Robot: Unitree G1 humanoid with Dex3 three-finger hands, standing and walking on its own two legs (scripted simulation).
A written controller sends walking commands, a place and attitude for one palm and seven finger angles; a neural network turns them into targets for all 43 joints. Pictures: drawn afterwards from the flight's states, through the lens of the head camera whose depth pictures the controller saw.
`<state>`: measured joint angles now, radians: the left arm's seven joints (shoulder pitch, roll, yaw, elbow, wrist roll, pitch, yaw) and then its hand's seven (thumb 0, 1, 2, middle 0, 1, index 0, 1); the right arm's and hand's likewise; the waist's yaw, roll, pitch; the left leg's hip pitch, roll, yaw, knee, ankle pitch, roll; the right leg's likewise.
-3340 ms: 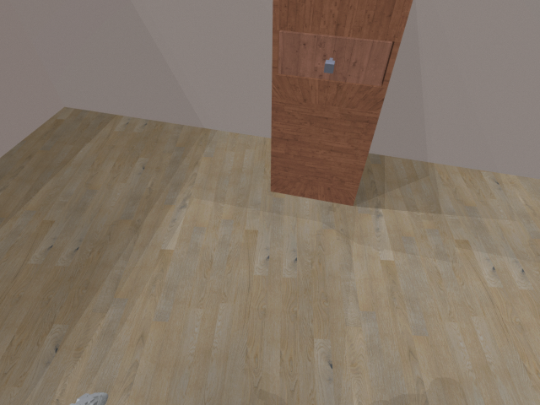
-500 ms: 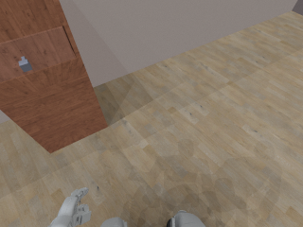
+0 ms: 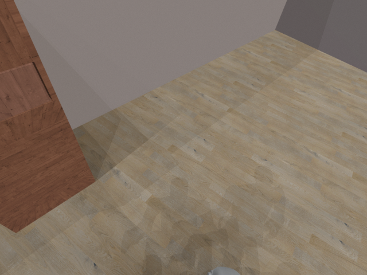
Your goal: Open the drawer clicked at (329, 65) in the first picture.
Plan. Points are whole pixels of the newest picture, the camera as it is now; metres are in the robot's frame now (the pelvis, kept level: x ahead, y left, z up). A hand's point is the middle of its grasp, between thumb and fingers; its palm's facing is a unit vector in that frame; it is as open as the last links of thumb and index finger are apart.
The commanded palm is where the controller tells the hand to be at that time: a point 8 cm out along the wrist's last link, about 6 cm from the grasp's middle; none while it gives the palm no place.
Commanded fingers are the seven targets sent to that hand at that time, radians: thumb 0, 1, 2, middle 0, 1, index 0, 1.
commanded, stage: walk to a spot facing it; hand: left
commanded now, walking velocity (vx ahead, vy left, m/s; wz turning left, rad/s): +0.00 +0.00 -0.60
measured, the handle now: out of the picture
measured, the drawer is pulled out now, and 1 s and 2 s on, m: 0.00 0.00 0.00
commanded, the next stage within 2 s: turn to face it in 1.00 s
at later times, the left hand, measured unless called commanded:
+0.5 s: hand out of the picture +0.14 +0.12 -0.16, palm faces -0.26 -0.94 -0.23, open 7.4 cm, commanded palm none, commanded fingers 0.00 0.90 0.90 -0.20 -0.30 -0.20 -0.30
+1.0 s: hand (155, 242) +0.23 +0.08 -0.17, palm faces -0.56 -0.81 -0.19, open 7.4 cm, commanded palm none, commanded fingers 0.00 0.90 0.90 -0.20 -0.30 -0.20 -0.30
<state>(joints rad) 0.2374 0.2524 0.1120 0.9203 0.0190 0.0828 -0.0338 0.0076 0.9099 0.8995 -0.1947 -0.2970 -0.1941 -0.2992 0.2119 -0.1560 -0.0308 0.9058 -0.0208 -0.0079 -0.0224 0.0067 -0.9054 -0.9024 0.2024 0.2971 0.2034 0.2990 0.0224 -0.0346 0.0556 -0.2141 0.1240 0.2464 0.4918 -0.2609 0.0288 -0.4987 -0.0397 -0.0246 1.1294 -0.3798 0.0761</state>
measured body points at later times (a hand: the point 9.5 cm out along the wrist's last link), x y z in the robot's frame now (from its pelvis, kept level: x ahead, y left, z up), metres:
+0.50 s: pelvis -0.01 -0.03 -0.01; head +0.01 -0.05 +0.44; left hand +0.16 +0.17 -0.14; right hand -0.02 -0.31 -0.15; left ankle +0.04 +0.11 -0.69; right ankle -0.02 -0.14 -0.74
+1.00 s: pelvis +0.04 -0.03 +0.00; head +0.08 -0.05 +0.44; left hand +0.26 +0.12 -0.16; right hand -0.11 -0.22 -0.15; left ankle +0.06 +0.09 -0.74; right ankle +0.00 -0.17 -0.70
